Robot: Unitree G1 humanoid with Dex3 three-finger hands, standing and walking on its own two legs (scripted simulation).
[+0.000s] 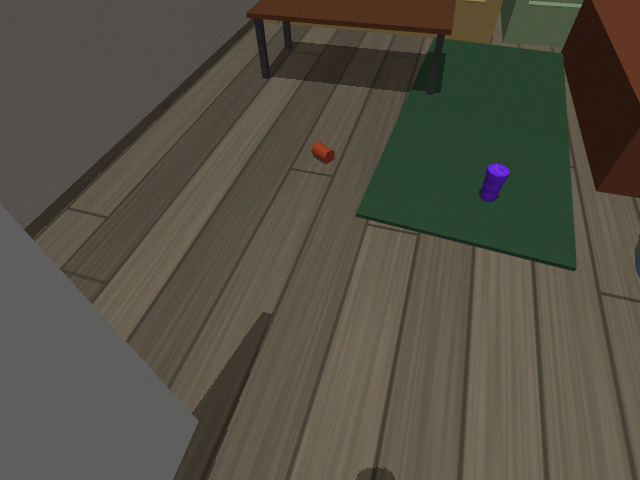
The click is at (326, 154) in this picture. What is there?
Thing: lying can
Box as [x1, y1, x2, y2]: [312, 142, 334, 162]
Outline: 316,142 312,147 312,153 325,162 329,162 332,159 334,152 320,142
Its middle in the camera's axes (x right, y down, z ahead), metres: +0.00 -0.43 +1.99
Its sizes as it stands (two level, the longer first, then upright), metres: 0.100 0.072 0.072
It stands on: the floor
